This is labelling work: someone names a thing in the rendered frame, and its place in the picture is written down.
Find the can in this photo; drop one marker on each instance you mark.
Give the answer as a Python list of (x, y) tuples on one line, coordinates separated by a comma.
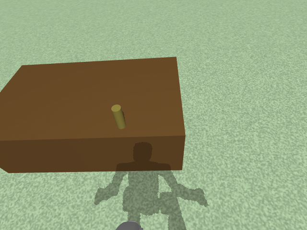
[(118, 116)]

